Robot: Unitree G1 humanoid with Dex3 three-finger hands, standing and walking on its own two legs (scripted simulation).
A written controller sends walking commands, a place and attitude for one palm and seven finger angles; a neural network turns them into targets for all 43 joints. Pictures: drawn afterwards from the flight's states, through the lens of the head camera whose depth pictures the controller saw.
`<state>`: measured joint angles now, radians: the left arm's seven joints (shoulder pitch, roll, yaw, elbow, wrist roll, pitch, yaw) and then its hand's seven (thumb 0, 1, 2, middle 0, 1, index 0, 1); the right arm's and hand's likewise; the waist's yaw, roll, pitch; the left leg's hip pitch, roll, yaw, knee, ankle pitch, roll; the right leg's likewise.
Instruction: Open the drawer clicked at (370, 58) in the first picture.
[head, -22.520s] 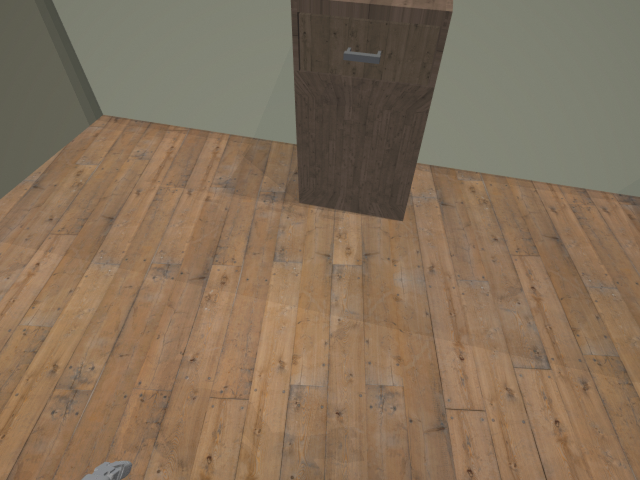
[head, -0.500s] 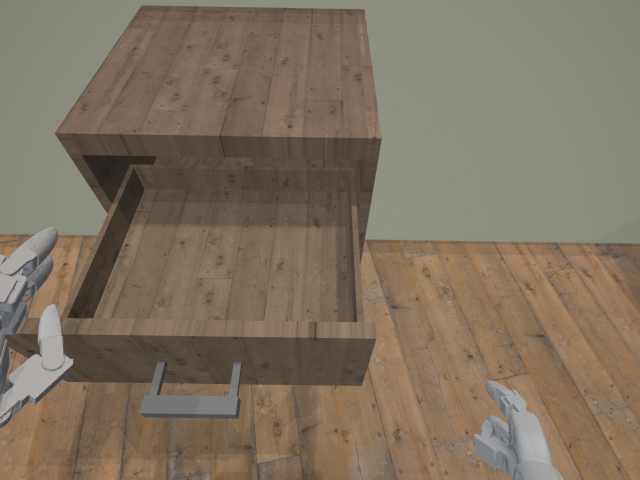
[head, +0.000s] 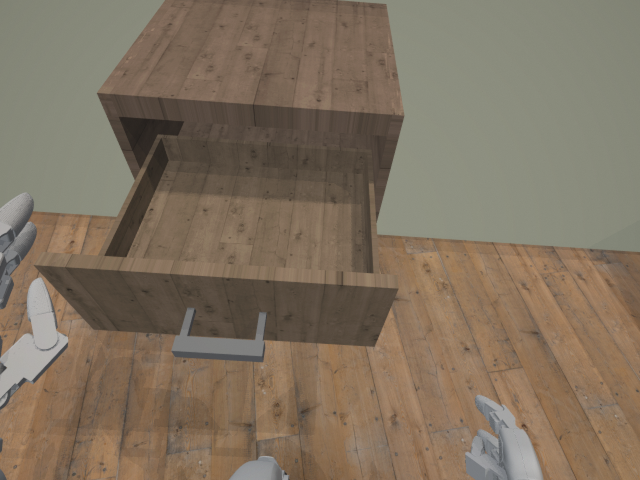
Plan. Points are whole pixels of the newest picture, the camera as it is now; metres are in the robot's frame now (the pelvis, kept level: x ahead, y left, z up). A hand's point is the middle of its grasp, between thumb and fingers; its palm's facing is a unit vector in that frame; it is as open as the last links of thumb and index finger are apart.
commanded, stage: step back with the hand held close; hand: left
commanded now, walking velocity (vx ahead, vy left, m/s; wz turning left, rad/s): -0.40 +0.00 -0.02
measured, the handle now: (222, 333) +0.30 +0.15 -0.02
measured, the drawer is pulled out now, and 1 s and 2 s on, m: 0.30 0.30 0.30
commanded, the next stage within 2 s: stop stepping back and stand still in 0.44 s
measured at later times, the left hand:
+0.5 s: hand (67, 447) +0.12 +0.19 +0.18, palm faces +0.21 -0.83 -0.52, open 7.4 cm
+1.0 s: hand out of the picture +0.01 +0.20 +0.16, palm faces +0.38 -0.83 -0.42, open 7.4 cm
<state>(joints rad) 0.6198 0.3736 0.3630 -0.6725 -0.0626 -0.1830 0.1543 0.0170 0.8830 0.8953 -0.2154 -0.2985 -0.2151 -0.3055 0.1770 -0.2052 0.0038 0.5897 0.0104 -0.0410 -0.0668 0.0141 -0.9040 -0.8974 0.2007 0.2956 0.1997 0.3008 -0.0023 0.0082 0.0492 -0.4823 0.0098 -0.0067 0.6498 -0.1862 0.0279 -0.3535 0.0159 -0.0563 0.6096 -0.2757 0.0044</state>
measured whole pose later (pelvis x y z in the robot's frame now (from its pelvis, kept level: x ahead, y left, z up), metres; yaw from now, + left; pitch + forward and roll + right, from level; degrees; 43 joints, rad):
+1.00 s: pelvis -0.18 -0.04 +0.01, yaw +1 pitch +0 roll +0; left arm 0.63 0.35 0.34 -0.57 -0.04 -0.16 0.17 0.02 0.88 0.90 -0.21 -0.30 -0.21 -0.31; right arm 0.25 -0.23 -0.01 0.62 0.01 -0.07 -0.06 0.02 -0.91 -0.90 0.20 0.30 0.20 0.30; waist -0.02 -0.02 0.02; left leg -0.24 0.01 0.01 0.52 -0.28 0.01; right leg -0.31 -0.02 -0.09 0.55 -0.24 -0.02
